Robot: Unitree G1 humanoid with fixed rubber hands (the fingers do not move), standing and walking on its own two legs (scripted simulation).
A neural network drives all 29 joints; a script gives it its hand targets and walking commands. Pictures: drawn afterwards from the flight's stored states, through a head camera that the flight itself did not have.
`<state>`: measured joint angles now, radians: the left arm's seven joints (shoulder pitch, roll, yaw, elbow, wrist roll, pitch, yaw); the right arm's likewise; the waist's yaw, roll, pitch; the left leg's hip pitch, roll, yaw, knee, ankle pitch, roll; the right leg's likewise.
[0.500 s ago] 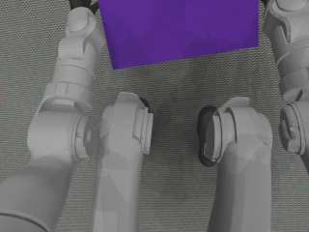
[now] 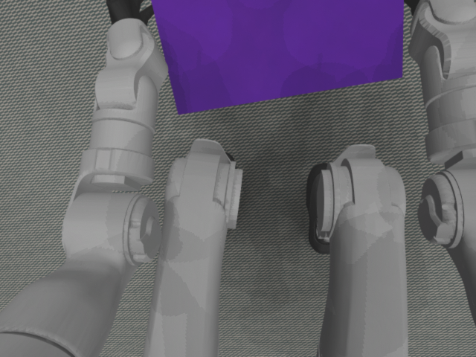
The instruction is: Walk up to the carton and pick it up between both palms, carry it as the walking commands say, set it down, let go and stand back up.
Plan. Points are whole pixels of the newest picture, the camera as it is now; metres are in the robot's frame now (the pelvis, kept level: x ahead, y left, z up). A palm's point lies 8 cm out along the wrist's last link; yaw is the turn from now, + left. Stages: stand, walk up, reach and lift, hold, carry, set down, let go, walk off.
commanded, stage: reach and lift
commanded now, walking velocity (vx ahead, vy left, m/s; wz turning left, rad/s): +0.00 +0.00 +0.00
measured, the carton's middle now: (272, 27) +0.51 +0.01 -0.22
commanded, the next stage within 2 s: none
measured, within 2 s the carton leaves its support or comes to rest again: neither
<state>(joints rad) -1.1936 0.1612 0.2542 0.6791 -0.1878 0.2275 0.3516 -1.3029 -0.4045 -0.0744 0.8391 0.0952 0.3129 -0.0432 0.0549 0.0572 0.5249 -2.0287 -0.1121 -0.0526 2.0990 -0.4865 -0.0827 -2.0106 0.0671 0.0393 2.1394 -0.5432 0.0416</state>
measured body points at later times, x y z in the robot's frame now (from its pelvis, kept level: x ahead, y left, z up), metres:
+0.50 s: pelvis -0.01 +0.00 +0.06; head +0.33 -0.02 +0.34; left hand +0.50 +0.18 -0.06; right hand +0.54 -0.18 -0.08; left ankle +0.16 +0.13 -0.36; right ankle +0.14 -0.12 -0.36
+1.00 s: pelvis -0.02 +0.00 +0.11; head +0.30 -0.01 +0.41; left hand +0.49 +0.18 +0.02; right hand +0.52 -0.18 +0.00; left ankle +0.16 +0.13 -0.36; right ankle +0.14 -0.12 -0.36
